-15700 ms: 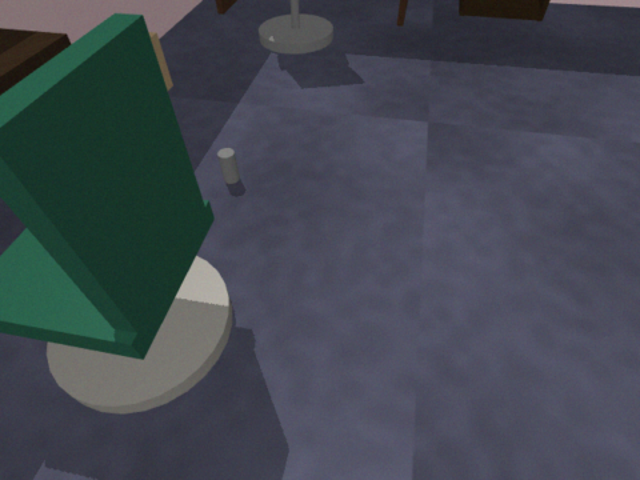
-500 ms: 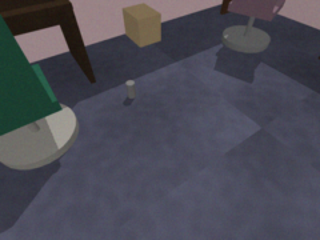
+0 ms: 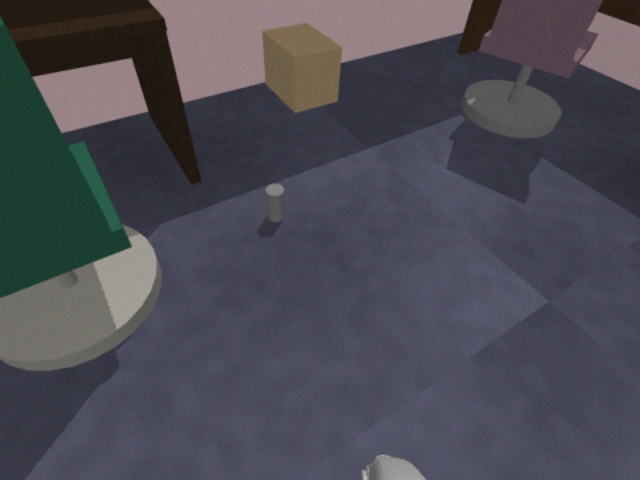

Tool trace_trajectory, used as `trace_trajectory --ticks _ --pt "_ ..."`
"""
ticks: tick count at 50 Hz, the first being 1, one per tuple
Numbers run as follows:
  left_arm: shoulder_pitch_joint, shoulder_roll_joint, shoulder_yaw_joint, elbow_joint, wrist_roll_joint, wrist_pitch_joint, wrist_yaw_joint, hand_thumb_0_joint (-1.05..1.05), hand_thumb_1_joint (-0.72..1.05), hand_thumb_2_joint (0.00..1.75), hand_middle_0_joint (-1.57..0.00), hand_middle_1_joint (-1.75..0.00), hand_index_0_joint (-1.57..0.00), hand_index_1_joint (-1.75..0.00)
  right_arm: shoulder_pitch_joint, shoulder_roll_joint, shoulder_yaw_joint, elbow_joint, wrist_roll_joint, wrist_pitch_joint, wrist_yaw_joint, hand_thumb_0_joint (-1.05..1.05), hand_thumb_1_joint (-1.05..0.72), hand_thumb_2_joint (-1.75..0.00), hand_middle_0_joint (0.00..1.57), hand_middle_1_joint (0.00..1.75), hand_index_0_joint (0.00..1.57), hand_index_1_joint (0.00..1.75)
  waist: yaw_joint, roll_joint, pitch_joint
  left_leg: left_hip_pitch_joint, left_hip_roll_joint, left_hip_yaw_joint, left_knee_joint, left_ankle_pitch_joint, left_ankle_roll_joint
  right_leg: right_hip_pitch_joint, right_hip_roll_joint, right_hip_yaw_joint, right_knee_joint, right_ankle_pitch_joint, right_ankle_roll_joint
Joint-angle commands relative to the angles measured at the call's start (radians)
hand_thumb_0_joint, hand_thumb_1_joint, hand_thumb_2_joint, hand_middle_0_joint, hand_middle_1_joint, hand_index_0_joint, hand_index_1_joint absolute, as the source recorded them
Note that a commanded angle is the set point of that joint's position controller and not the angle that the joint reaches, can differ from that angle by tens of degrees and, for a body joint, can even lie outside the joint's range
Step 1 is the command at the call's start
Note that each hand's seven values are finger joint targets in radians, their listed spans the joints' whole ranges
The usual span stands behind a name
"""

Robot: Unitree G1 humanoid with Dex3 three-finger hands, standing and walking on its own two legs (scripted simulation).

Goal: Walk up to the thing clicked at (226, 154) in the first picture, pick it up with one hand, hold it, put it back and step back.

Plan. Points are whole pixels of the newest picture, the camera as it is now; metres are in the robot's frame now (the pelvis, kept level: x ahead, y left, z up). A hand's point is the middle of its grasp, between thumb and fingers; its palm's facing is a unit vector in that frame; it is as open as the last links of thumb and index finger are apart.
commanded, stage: walk up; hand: left
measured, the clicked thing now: (275, 203) +1.30 +0.14 -0.70
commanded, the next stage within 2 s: none
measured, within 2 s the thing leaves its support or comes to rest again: neither
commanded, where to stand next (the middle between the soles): +0.96 -0.07 m, yaw +0 degrees
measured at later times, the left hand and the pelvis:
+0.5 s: hand (183, 371) +0.30 +0.22 -0.12, palm faces +0.00 -0.92 -0.38, open 7.4 cm; pelvis +0.24 -0.06 +0.00, yaw +1 degrees
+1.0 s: hand (202, 258) +0.54 +0.23 -0.14, palm faces -0.09 -0.93 -0.36, open 7.4 cm; pelvis +0.48 -0.04 +0.00, yaw -1 degrees
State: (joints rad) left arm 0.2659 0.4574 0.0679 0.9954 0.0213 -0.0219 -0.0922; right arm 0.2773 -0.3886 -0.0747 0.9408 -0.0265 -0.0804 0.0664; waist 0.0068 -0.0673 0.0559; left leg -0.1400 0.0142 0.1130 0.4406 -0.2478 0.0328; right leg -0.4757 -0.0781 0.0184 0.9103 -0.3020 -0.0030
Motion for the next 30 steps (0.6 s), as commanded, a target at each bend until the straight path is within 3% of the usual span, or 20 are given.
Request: trace_trajectory --ticks 1,4,5,6,8,9,10,11,12,13,14,15,16,18,19,22,24,26,28,30 --pt "-0.064 0.181 0.053 -0.109 0.003 -0.018 -0.012 0.0 0.9 0.9 -0.2 -0.3 -0.2 -0.3 -0.038 -0.315 -0.083 -0.099 0.013 -0.035 -0.023 0.0 -0.9 -0.9 0.2 0.3 0.2 0.3 -0.012 0.208 0.08 -0.043 0.278 -0.249 -0.344 -0.323 0.172 -0.082 -0.061 0.005 -0.133 0.101 0.008" --pt "-0.123 0.161 0.05 -0.136 0.003 -0.027 -0.018 0.0 0.9 0.9 -0.2 -0.3 -0.2 -0.3 -0.012 -0.299 -0.076 -0.105 0.011 -0.033 -0.023 0.0 -0.9 -0.9 0.2 0.3 0.2 0.3 -0.032 0.162 0.063 0.01 0.235 -0.173 -0.289 -0.198 0.156 -0.044 -0.043 -0.041 -0.259 0.157 -0.004" --pt "-0.141 0.152 0.05 -0.142 0.004 -0.03 -0.017 0.0 0.9 0.9 -0.2 -0.3 -0.2 -0.3 -0.005 -0.305 -0.078 -0.107 0.012 -0.031 -0.023 0.0 -0.9 -0.9 0.2 0.3 0.2 0.3 -0.033 0.165 0.059 0.005 0.241 -0.163 -0.266 -0.143 0.15 -0.003 -0.041 -0.053 -0.283 0.173 -0.011" --pt "-0.158 0.146 0.05 -0.145 0.004 -0.035 -0.016 0.0 0.9 0.9 -0.2 -0.3 -0.2 -0.3 0.009 -0.297 -0.076 -0.106 0.01 -0.028 -0.024 0.0 -0.9 -0.9 0.2 0.3 0.2 0.3 -0.044 0.151 0.043 0.025 0.23 -0.142 -0.226 -0.03 0.143 0.023 -0.016 -0.076 -0.316 0.162 -0.016" --pt "-0.139 0.136 0.05 -0.146 0.002 -0.042 -0.008 0.0 0.9 0.9 -0.2 -0.3 -0.2 -0.3 0.019 -0.3 -0.075 -0.113 0.01 -0.019 -0.03 0.0 -0.9 -0.9 0.2 0.3 0.2 0.3 -0.029 0.163 0.009 0.051 0.231 -0.117 -0.118 0.172 0.134 0.099 0.015 -0.112 -0.346 0.125 -0.032" --pt "-0.07 0.14 0.056 -0.128 0.002 -0.047 0.0 0.0 0.9 0.9 -0.2 -0.3 -0.2 -0.3 0.005 -0.297 -0.071 -0.125 0.013 -0.015 -0.036 0.0 -0.9 -0.9 0.2 0.3 0.2 0.3 0.02 0.137 -0.027 0.013 0.22 -0.095 -0.005 0.266 0.116 0.231 0.035 -0.126 -0.379 0.139 -0.04" --pt "0.061 0.182 0.078 -0.091 -0.001 -0.055 0.014 0.0 0.9 0.9 -0.2 -0.3 -0.2 -0.3 0.023 -0.248 -0.052 -0.133 0.011 -0.014 -0.036 0.0 -0.9 -0.9 0.2 0.3 0.2 0.3 0.081 0.018 -0.122 -0.043 0.156 -0.043 0.234 0.315 0.081 0.437 0.049 -0.111 -0.406 0.098 -0.059" --pt "0.19 0.254 0.106 -0.075 0.005 -0.063 0.031 0.0 0.9 0.9 -0.2 -0.3 -0.2 -0.3 0.076 -0.183 -0.027 -0.145 0.014 -0.012 -0.037 0.0 -0.9 -0.9 0.2 0.3 0.2 0.3 0.128 -0.177 -0.209 -0.203 0.074 -0.003 0.52 0.123 0.041 0.613 -0.092 0.1 -0.493 -0.105 -0.083" --pt "0.203 0.352 0.117 -0.093 -0.004 -0.068 0.041 0.0 0.9 0.9 -0.2 -0.3 -0.2 -0.3 0.083 -0.172 -0.018 -0.165 0.032 -0.009 -0.038 0.0 -0.9 -0.9 0.2 0.3 0.2 0.3 0.116 -0.288 -0.183 -0.476 -0.068 -0.035 0.689 -0.251 0.002 0.693 -0.333 0.609 -0.69 -0.234 -0.182" --pt "0.139 0.342 0.111 -0.115 -0.019 -0.064 0.042 0.0 0.9 0.9 -0.2 -0.3 -0.2 -0.3 0.017 -0.257 -0.038 -0.143 0.017 0.001 -0.048 0.0 -0.9 -0.9 0.2 0.3 0.2 0.3 0.113 -0.132 -0.107 -0.488 0.015 -0.148 0.788 -0.262 0.007 0.569 -0.362 0.626 -0.685 -0.248 -0.258" --pt "0.085 0.304 0.099 -0.131 -0.031 -0.062 0.044 0.0 0.9 0.9 -0.2 -0.3 -0.2 -0.3 0.024 -0.261 -0.041 -0.119 0.029 0.002 -0.045 0.0 -0.9 -0.9 0.2 0.3 0.2 0.3 0.085 -0.046 -0.048 -0.466 0.04 -0.216 0.793 -0.189 0.01 0.479 -0.322 0.477 -0.671 -0.186 -0.245" --pt "0.042 0.264 0.089 -0.143 -0.03 -0.064 0.049 0.0 0.9 0.9 -0.2 -0.3 -0.2 -0.3 0.03 -0.25 -0.038 -0.107 0.037 0.0 -0.038 0.0 -0.9 -0.9 0.2 0.3 0.2 0.3 0.061 -0.044 -0.021 -0.46 0.057 -0.207 0.759 -0.125 0.019 0.425 -0.262 0.348 -0.662 -0.119 -0.225" --pt "0.022 0.238 0.08 -0.156 -0.026 -0.067 0.052 0.0 0.9 0.9 -0.2 -0.3 -0.2 -0.3 0.055 -0.242 -0.034 -0.096 0.035 0.001 -0.033 0.0 -0.9 -0.9 0.2 0.3 0.2 0.3 0.037 -0.072 -0.006 -0.442 0.076 -0.19 0.696 -0.097 0.015 0.376 -0.226 0.274 -0.669 -0.099 -0.205" --pt "0.007 0.208 0.07 -0.167 -0.024 -0.076 0.049 0.0 0.9 0.9 -0.2 -0.3 -0.2 -0.3 0.084 -0.233 -0.038 -0.078 0.018 0.007 -0.018 0.0 -0.9 -0.9 0.2 0.3 0.2 0.3 0.013 -0.083 0.018 -0.394 0.086 -0.165 0.623 -0.044 -0.004 0.292 -0.187 0.169 -0.697 -0.043 -0.202" --pt "0.013 0.207 0.069 -0.178 -0.022 -0.081 0.049 0.0 0.9 0.9 -0.2 -0.3 -0.2 -0.3 0.079 -0.227 -0.04 -0.078 0.014 0.011 -0.011 0.0 -0.9 -0.9 0.2 0.3 0.2 0.3 0.015 -0.081 0.02 -0.403 0.085 -0.15 0.594 -0.021 -0.017 0.293 -0.183 0.143 -0.705 -0.015 -0.209" --pt "-0.002 0.218 0.073 -0.205 -0.016 -0.088 0.047 0.0 0.9 0.9 -0.2 -0.3 -0.2 -0.3 0.017 -0.217 -0.045 -0.101 0.004 0.014 0.003 0.0 -0.9 -0.9 0.2 0.3 0.2 0.3 0.02 -0.065 0.05 -0.421 0.11 -0.123 0.419 0.008 -0.051 0.273 -0.194 0.085 -0.743 -0.078 -0.229" --pt "0.015 0.223 0.075 -0.216 -0.01 -0.089 0.043 0.0 0.9 0.9 -0.2 -0.3 -0.2 -0.3 -0.048 -0.203 -0.042 -0.126 -0.002 0.009 0.011 0.0 -0.9 -0.9 0.2 0.3 0.2 0.3 0.043 -0.041 0.044 -0.396 0.115 -0.097 0.301 0.033 -0.05 0.28 -0.188 0.049 -0.722 -0.058 -0.225" --pt "0.043 0.218 0.073 -0.211 -0.008 -0.087 0.039 0.0 0.9 0.9 -0.2 -0.3 -0.2 -0.3 -0.089 -0.186 -0.041 -0.143 -0.002 0.002 0.016 0.0 -0.9 -0.9 0.2 0.3 0.2 0.3 0.058 -0.036 0.034 -0.369 0.097 -0.069 0.201 0.112 -0.038 0.326 -0.166 0.016 -0.682 0.046 -0.2" --pt "0.054 0.223 0.067 -0.213 -0.012 -0.081 0.037 0.0 0.9 0.9 -0.2 -0.3 -0.2 -0.3 -0.107 -0.187 -0.044 -0.146 0.002 -0.004 0.015 0.0 -0.9 -0.9 0.2 0.3 0.2 0.3 0.061 -0.041 0.021 -0.289 0.075 -0.04 0.153 0.133 -0.031 0.306 -0.154 -0.007 -0.643 0.078 -0.189" --pt "0.047 0.235 0.066 -0.217 -0.01 -0.07 0.038 0.0 0.9 0.9 -0.2 -0.3 -0.2 -0.3 -0.091 -0.191 -0.048 -0.146 0.002 -0.009 0.012 0.0 -0.9 -0.9 0.2 0.3 0.2 0.3 0.037 -0.035 -0.003 -0.216 0.05 -0.012 0.123 0.098 -0.016 0.31 -0.162 -0.009 -0.573 0.138 -0.188"
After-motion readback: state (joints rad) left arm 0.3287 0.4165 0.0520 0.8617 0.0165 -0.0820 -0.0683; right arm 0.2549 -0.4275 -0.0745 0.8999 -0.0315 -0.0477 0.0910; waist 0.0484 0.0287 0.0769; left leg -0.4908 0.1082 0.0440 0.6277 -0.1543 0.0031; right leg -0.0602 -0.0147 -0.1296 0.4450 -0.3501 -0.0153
